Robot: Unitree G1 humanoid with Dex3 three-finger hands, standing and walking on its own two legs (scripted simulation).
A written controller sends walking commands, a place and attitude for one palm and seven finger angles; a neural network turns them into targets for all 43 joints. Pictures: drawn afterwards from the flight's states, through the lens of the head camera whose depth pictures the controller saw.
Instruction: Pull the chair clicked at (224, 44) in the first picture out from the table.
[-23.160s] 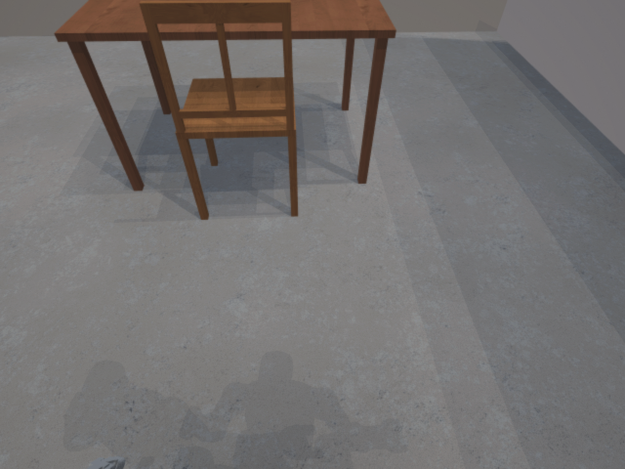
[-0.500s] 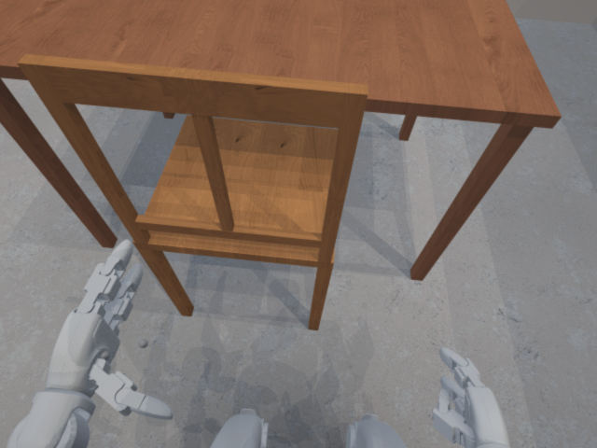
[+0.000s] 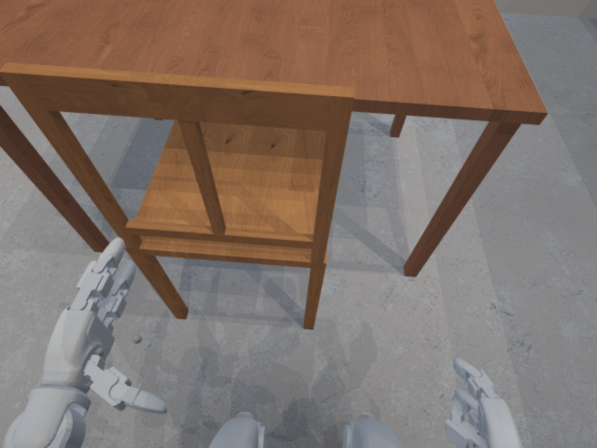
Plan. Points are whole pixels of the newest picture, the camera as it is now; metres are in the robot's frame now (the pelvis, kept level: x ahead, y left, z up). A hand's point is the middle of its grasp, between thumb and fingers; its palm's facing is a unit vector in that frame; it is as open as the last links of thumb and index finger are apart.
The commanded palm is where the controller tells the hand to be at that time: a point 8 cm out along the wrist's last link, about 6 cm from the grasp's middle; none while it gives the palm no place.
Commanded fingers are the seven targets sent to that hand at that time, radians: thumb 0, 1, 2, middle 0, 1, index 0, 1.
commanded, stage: raise the hand toward the chair's back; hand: left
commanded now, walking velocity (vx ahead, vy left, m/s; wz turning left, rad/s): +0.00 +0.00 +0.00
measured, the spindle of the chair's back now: (206, 184) +0.51 +0.18 -0.01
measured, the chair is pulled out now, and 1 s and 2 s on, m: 0.00 0.00 0.00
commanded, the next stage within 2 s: aim the fingers beside a spindle in 0.10 s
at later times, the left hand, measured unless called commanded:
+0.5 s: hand (148, 325) +0.26 +0.20 +0.02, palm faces -0.05 -1.00 -0.05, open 16.9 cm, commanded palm +0.25 +0.25 +0.03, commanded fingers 0.00 -0.50 0.30 -0.06 -0.08 -0.06 -0.08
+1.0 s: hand (174, 293) +0.31 +0.18 +0.00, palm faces -0.05 -1.00 -0.05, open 16.9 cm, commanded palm +0.30 +0.23 +0.01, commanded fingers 0.00 -0.50 0.30 -0.06 -0.08 -0.06 -0.08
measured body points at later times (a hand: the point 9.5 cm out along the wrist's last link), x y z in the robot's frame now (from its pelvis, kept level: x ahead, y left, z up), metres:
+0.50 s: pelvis +0.00 +0.00 -0.01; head +0.08 +0.01 +0.43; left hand +0.26 +0.25 +0.03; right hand +0.17 -0.25 -0.09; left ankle +0.00 +0.11 -0.66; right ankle +0.02 -0.13 -0.66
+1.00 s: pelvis -0.01 +0.00 -0.02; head +0.10 +0.01 +0.42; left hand +0.31 +0.24 +0.01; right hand +0.14 -0.25 -0.12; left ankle +0.00 +0.11 -0.66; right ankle +0.02 -0.13 -0.66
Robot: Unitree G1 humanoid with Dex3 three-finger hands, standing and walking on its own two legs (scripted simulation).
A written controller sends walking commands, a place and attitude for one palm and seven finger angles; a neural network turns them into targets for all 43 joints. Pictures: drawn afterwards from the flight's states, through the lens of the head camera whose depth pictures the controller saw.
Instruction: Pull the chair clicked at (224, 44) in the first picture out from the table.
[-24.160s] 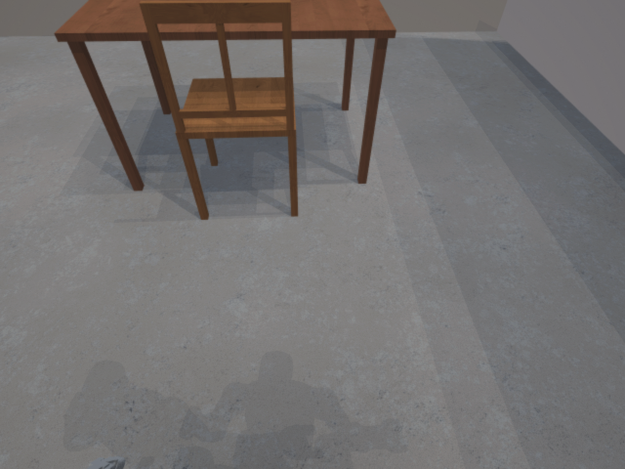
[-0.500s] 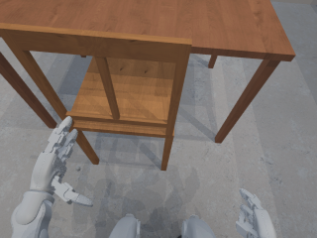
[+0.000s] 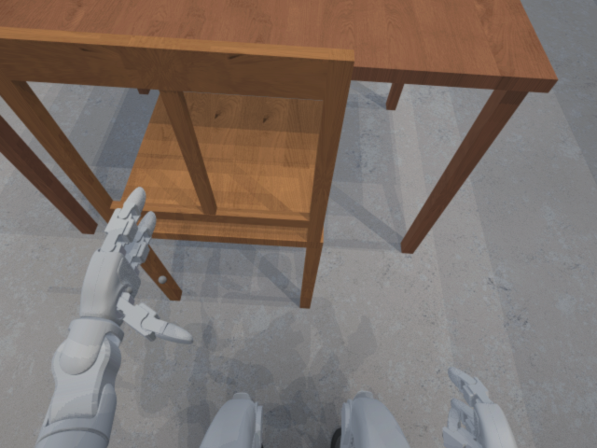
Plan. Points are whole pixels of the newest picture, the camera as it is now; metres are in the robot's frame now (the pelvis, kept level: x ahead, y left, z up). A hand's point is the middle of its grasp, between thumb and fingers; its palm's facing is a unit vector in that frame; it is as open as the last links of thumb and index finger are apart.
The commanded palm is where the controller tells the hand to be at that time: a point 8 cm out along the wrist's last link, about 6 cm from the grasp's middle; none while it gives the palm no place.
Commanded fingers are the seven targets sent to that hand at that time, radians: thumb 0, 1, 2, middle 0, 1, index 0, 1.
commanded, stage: aim the fingers beside a spindle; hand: left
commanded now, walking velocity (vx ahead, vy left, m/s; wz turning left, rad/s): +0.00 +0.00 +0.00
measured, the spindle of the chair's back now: (194, 161) +0.52 +0.18 +0.01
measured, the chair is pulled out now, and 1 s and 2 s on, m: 0.00 0.00 0.00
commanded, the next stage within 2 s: push the fingers through the gap in 1.20 s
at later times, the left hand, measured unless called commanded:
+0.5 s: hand (191, 254) +0.36 +0.16 +0.00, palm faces -0.05 -1.00 -0.05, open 16.9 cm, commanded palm +0.35 +0.21 +0.01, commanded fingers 0.00 -0.50 0.30 -0.06 -0.08 -0.06 -0.08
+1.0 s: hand (198, 250) +0.37 +0.15 +0.00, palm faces -0.05 -1.00 -0.05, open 16.9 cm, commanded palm +0.35 +0.21 +0.00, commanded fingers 0.00 -0.50 0.30 -0.06 -0.08 -0.06 -0.08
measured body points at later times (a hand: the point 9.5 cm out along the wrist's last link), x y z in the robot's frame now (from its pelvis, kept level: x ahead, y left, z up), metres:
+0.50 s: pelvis -0.01 +0.00 -0.01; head +0.11 +0.00 +0.42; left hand +0.36 +0.21 +0.01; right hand +0.13 -0.26 -0.12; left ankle +0.01 +0.11 -0.64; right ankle +0.03 -0.13 -0.64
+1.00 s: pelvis -0.01 -0.01 -0.02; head +0.11 +0.00 +0.41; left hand +0.37 +0.21 +0.01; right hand +0.10 -0.26 -0.13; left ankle +0.01 +0.11 -0.64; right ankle +0.03 -0.13 -0.64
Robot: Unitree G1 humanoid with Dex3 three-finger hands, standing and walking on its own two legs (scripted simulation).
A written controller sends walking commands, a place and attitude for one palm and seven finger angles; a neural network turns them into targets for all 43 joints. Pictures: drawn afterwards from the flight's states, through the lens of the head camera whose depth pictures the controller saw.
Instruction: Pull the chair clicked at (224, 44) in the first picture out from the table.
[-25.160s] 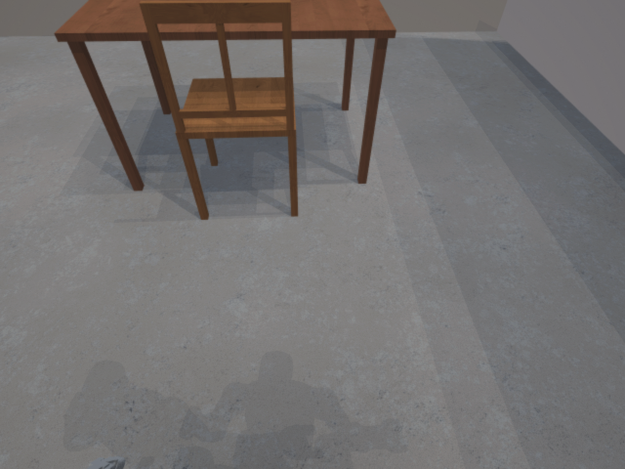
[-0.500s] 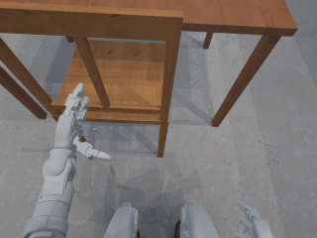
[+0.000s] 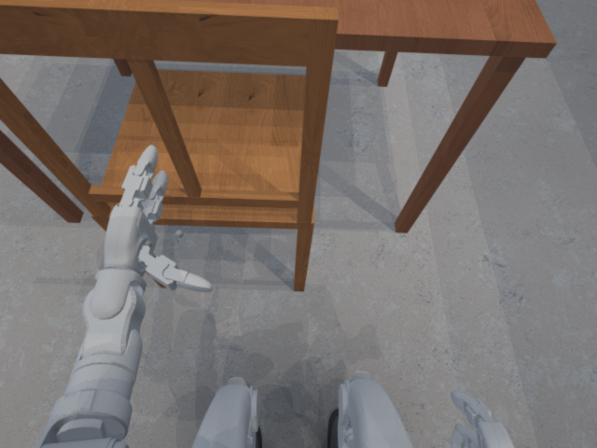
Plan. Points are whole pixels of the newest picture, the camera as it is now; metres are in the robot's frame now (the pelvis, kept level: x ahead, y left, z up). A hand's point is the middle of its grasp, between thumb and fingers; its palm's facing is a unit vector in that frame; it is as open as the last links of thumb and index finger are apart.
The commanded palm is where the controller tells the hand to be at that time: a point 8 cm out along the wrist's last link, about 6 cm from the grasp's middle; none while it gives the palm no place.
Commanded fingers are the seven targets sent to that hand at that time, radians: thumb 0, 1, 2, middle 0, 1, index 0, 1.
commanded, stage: aim the fingers beside a spindle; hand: left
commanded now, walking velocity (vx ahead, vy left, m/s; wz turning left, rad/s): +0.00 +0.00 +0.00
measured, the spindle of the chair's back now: (173, 140) +0.53 +0.19 +0.03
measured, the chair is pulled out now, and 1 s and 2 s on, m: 0.00 0.00 0.00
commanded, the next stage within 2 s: push the fingers through the gap in 0.20 s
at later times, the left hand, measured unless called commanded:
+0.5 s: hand (177, 224) +0.40 +0.17 +0.02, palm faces -0.03 -1.00 -0.05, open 16.9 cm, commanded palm +0.38 +0.22 +0.02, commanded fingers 0.00 -0.50 0.30 -0.06 -0.08 -0.06 -0.08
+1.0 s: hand (184, 190) +0.45 +0.16 +0.02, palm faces -0.02 -1.00 -0.05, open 16.9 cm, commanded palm +0.43 +0.21 +0.02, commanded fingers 0.00 -0.50 0.30 -0.06 -0.08 -0.06 -0.08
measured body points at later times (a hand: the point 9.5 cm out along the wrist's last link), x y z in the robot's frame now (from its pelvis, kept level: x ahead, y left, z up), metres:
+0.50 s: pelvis +0.00 +0.00 +0.00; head +0.13 +0.01 +0.43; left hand +0.40 +0.22 +0.02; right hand +0.13 -0.26 -0.12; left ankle +0.02 +0.11 -0.62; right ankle +0.04 -0.12 -0.62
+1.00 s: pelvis +0.00 +0.00 +0.00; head +0.14 +0.02 +0.42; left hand +0.45 +0.22 +0.02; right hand +0.07 -0.26 -0.12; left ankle +0.02 +0.12 -0.62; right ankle +0.04 -0.12 -0.62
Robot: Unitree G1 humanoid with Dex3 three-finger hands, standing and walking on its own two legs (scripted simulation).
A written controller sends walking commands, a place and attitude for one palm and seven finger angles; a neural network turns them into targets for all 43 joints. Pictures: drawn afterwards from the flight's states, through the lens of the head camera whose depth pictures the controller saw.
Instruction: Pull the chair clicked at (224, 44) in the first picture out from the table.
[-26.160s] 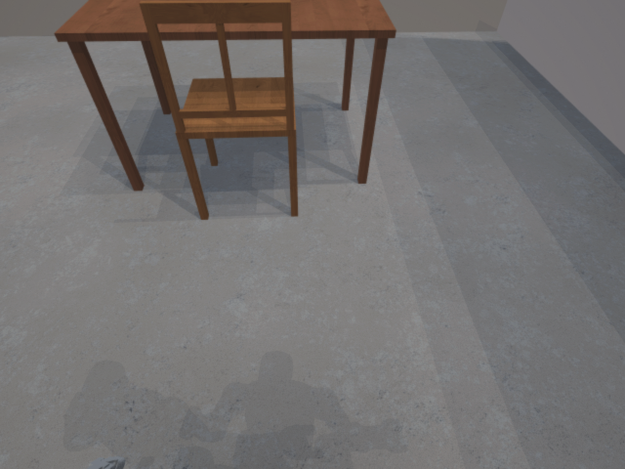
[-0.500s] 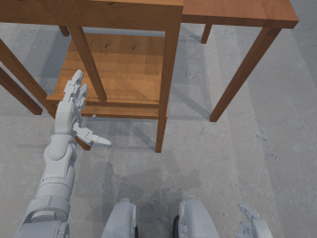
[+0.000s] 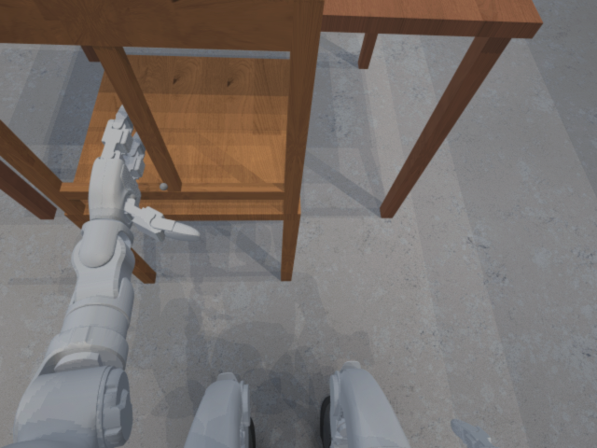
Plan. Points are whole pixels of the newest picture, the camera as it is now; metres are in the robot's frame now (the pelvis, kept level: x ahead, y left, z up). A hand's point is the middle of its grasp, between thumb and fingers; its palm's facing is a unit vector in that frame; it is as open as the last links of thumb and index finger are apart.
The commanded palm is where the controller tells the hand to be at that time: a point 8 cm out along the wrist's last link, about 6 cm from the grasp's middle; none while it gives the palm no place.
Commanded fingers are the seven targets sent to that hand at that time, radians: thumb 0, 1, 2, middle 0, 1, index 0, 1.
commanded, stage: push the fingers through the gap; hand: left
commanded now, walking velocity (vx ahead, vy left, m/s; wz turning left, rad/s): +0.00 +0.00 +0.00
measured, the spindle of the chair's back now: (148, 132) +0.53 +0.19 +0.04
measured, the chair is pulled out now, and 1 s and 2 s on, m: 0.00 0.00 0.00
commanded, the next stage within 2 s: hook a spindle and tug to test in 0.90 s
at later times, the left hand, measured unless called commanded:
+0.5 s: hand (171, 155) +0.50 +0.16 +0.02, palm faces +0.00 -1.00 -0.04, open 16.9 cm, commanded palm +0.48 +0.21 +0.03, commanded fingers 0.00 -0.50 0.30 -0.06 -0.08 -0.06 -0.08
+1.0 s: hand (169, 152) +0.50 +0.16 +0.02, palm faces +0.01 -1.00 -0.04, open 16.9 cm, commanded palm +0.48 +0.20 +0.03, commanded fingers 0.00 -0.50 0.30 -0.08 -0.13 -0.08 -0.13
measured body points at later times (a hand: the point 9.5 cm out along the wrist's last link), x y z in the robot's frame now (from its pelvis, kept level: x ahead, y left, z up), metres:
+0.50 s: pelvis +0.00 +0.00 -0.01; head +0.16 +0.01 +0.41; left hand +0.49 +0.21 +0.03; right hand +0.04 -0.26 -0.13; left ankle +0.02 +0.11 -0.62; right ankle +0.05 -0.13 -0.62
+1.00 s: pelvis +0.00 +0.00 -0.01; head +0.17 +0.02 +0.41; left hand +0.50 +0.22 +0.03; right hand +0.04 -0.26 -0.12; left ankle +0.02 +0.11 -0.62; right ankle +0.05 -0.13 -0.62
